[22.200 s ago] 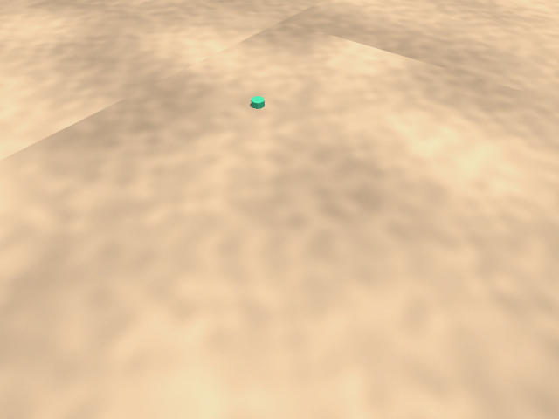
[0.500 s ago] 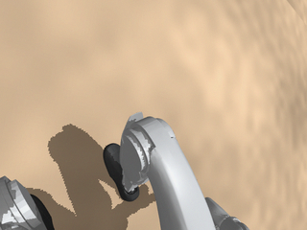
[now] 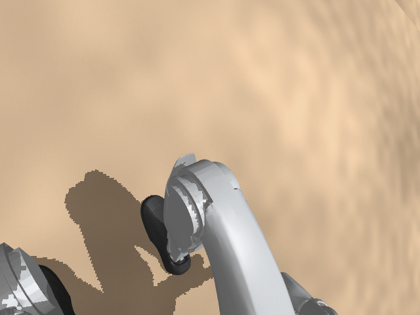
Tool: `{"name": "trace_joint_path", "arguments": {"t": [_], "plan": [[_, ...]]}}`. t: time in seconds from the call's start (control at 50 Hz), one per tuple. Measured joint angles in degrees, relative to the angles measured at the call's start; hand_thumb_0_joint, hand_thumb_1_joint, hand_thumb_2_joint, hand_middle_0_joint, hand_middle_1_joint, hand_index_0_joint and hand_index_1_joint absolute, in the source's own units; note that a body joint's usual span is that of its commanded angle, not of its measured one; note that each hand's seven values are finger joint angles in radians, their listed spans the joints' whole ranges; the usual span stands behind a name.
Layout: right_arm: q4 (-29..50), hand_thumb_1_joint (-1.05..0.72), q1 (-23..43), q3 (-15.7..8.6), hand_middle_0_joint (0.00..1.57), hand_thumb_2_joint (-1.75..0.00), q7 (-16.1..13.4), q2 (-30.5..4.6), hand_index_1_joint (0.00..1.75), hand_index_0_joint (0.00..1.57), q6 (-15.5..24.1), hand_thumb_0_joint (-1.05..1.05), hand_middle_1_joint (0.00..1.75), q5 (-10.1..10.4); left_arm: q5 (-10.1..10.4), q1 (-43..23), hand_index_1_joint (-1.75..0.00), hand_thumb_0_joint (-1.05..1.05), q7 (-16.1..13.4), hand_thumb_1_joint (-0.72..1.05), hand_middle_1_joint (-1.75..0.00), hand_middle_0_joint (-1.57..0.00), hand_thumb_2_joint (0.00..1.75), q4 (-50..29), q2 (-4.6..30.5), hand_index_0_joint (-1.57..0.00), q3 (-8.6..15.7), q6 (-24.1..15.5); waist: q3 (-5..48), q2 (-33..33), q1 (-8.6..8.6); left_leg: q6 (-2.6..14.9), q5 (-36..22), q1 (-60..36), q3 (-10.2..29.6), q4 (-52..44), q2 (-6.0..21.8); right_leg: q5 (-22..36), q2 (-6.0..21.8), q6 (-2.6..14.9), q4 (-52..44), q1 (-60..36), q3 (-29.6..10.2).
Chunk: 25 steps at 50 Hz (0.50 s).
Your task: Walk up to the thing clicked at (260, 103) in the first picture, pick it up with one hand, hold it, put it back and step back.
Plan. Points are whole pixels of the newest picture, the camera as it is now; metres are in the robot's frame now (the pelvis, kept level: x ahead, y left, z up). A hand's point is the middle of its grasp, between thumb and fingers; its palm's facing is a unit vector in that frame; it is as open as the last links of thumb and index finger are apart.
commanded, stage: settle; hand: left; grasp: from above
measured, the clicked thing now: out of the picture +0.49 +0.38 -0.29
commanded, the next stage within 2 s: lift in 0.86 s
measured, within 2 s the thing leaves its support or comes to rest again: leaves its support in 0.14 s
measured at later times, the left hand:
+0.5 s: hand out of the picture +0.48 +0.40 -0.17, palm faces -0.43 -0.15 -0.89, open 10.7 cm
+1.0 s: hand out of the picture +0.48 +0.39 -0.11, palm faces -0.43 -0.14 -0.89, open 10.6 cm
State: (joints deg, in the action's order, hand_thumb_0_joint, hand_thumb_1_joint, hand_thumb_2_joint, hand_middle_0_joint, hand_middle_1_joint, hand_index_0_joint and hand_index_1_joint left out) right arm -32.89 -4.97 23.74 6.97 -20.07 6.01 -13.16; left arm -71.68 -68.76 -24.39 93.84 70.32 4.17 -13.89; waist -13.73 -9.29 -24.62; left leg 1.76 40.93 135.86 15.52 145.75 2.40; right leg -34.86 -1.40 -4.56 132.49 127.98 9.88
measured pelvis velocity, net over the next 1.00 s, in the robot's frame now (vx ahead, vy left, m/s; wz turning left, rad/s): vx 0.00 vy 0.00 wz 0.09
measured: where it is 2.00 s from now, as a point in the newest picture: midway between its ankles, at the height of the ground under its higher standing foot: (122, 284)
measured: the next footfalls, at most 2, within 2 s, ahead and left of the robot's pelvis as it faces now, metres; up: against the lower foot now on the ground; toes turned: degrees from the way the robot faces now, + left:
none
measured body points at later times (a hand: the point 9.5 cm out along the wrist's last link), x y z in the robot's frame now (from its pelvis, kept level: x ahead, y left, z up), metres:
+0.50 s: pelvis +0.00 +0.00 +0.01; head +0.27 +0.14 +0.34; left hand +0.50 +0.41 -0.12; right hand +0.08 -0.27 -0.04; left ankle +0.06 +0.12 -0.27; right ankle +0.13 -0.13 -0.27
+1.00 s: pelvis +0.00 +0.00 +0.02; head +0.24 +0.12 +0.38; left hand +0.49 +0.40 -0.06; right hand +0.08 -0.26 -0.06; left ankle +0.06 +0.12 -0.27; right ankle +0.13 -0.13 -0.27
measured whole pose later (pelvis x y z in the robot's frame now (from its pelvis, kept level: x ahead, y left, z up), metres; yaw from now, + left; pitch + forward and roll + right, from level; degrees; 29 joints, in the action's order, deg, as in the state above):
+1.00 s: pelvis +0.00 +0.00 +0.02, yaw +5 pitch +33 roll -13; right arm -31.7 -10.1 11.8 5.6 -17.8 -4.2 -6.8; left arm -68.2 -63.7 -4.5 73.2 56.7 3.4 -9.7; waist -2.2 -0.2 -17.9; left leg 2.0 37.4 135.7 10.0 138.5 0.9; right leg -34.8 1.4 -3.1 129.5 128.7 6.0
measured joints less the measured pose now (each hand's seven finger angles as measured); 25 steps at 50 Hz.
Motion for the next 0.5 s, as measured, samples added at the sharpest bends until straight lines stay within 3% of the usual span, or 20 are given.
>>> {"name": "trace_joint_path", "arguments": {"t": [0.22, 0.34, 0.5], "plan": [[0.73, -0.91, -1.56, -2.01, 0.20, -0.90, 0.26, -0.30, 0.30, 0.21, -1.57, 0.00, 0.30, 0.48, -0.90, 2.25, -0.75, -0.02, 3.54, -0.11, -0.82, -0.47, 0.60, -4.82, -1.59, -0.59, 2.80, 1.59, 2.29, 1.31, 0.98, -0.44, 0.45, 0.17, 0.20, -0.45, -0.38, -0.72, 0.41, 0.81, -0.27, 0.09, 0.30], [1.33, -0.90, -2.37, -4.59, 0.20, -0.90, 0.35, -0.81, 0.30, 0.21, -2.93, 0.00, 0.30, 1.25, -0.39, 3.98, -0.75, -0.02, 7.24, -0.11, -0.81, -0.48, 0.60, -9.93, -3.54, -0.60, 3.56, 2.38, 3.88, 3.18, 2.62, -0.34, 0.18, 0.28, -0.40, -1.24, -0.66, -0.99, 0.85, 1.25, -0.64, 0.09, -0.02], [1.66, -0.90, -2.81, -8.02, 0.20, -0.90, 0.18, -0.86, 0.30, 0.20, -5.21, 0.00, 0.30, 3.00, 1.65, 5.10, -0.74, -0.02, 13.30, -0.11, -0.80, -0.49, 0.58, -15.24, -6.83, -0.61, 1.69, 3.16, 5.95, 5.52, 4.70, 0.13, -0.65, 0.02, -1.93, -2.87, -1.07, -1.17, 1.59, 1.27, -1.38, -0.30, -1.03]]}}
